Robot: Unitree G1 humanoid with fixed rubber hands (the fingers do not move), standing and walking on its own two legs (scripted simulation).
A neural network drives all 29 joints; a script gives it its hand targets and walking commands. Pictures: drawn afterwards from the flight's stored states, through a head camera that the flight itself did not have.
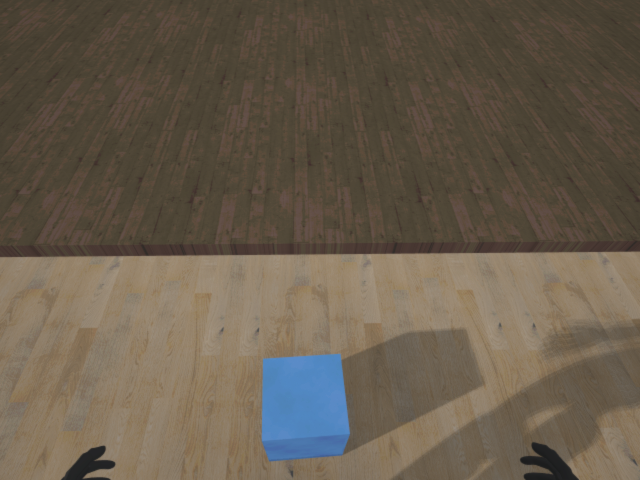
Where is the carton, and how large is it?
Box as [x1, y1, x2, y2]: [262, 354, 349, 460]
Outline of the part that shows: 340,354 263,359 262,442 269,460 340,455 342,453 349,434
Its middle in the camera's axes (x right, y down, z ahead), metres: -0.04 +0.48 +1.07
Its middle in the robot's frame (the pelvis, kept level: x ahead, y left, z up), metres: +0.37 +0.03 -0.66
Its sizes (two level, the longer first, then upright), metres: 0.210 0.200 0.250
